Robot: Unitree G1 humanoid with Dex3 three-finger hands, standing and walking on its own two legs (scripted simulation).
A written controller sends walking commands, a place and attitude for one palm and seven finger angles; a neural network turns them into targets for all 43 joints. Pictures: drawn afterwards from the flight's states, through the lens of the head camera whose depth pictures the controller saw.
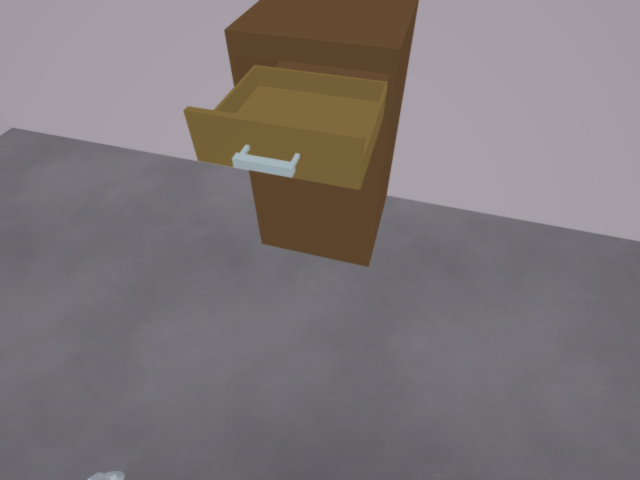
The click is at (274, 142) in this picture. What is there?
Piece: drawer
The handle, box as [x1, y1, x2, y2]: [232, 145, 299, 177]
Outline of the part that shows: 232,157 233,166 291,177 294,172 294,166 299,157 299,154 295,153 293,158 289,162 249,155 246,153 249,149 249,145 245,145 239,153 236,152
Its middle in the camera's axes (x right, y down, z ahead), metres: -0.12 -0.18 +0.87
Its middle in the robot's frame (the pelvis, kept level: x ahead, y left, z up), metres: +0.76 +0.16 -0.05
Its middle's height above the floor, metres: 0.72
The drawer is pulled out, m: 0.30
